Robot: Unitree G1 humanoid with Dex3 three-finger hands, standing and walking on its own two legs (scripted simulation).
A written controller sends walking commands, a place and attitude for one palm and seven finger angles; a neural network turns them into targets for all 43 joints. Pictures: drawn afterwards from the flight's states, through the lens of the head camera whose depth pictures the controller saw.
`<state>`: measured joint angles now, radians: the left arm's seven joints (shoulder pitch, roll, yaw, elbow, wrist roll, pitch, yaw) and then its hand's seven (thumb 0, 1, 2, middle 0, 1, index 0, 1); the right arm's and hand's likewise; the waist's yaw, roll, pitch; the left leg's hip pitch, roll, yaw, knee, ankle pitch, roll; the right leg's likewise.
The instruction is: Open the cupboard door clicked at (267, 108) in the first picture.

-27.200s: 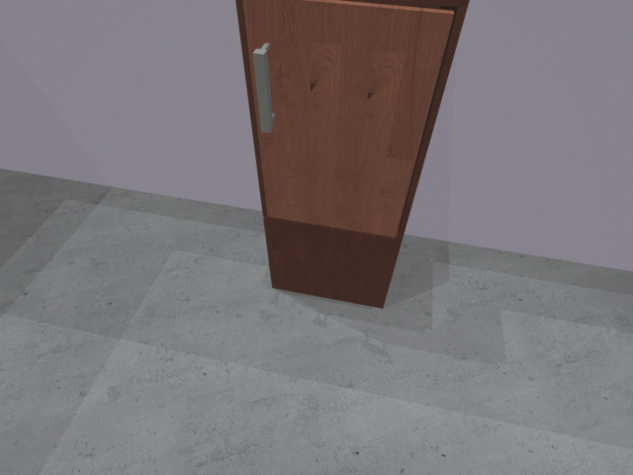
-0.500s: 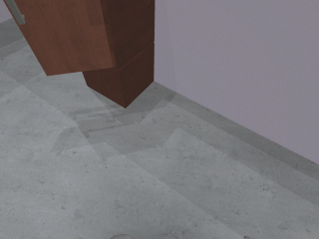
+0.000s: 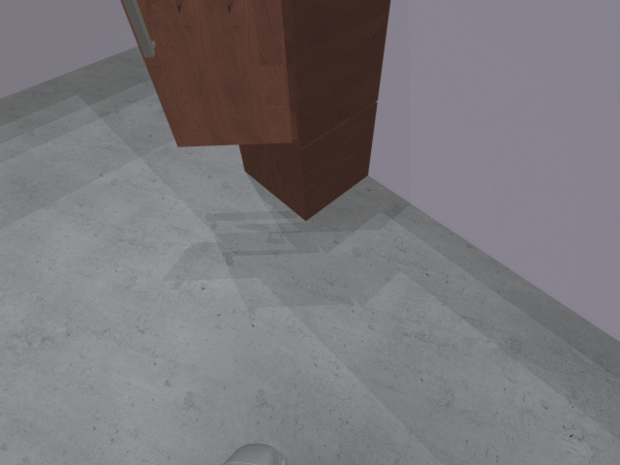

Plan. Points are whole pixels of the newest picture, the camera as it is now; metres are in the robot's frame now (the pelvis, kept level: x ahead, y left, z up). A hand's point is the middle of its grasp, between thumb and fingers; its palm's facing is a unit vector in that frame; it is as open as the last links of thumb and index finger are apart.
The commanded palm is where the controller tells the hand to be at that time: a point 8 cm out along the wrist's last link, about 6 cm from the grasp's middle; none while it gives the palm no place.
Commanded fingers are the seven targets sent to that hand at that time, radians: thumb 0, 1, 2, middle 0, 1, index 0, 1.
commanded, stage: take the last steps up to it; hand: left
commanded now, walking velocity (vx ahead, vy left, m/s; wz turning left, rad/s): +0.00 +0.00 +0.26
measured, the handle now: (139, 16) +1.04 +0.48 +0.08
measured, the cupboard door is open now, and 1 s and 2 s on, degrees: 48 48 48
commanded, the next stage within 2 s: come to a stop and stand still in 1.52 s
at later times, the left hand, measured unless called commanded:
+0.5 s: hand out of the picture +0.12 +0.23 -0.16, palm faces +0.14 -0.96 -0.23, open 7.4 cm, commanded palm none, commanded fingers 0.00 0.90 0.90 -0.20 -0.30 -0.20 -0.30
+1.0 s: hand (136, 461) +0.14 +0.29 -0.19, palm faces +0.27 -0.94 -0.19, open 7.4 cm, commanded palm none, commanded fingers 0.00 0.90 0.90 -0.20 -0.30 -0.20 -0.30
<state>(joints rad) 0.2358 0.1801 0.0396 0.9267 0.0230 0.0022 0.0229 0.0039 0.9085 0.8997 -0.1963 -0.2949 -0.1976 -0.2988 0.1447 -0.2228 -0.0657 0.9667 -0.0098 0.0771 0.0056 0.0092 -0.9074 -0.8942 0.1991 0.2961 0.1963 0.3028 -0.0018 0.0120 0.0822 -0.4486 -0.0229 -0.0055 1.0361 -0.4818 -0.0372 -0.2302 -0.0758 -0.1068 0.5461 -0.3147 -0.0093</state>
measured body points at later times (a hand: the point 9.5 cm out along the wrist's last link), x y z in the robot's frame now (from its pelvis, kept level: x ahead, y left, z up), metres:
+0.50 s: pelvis +0.07 +0.02 +0.00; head +0.09 +0.01 +0.45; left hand +0.11 +0.28 -0.14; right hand +0.07 -0.21 -0.16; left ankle +0.00 +0.12 -0.74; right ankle +0.11 -0.09 -0.72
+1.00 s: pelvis +0.22 +0.11 -0.01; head +0.25 +0.13 +0.43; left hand +0.13 +0.34 -0.18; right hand +0.37 -0.10 -0.15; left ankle +0.25 +0.23 -0.74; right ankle +0.16 -0.03 -0.66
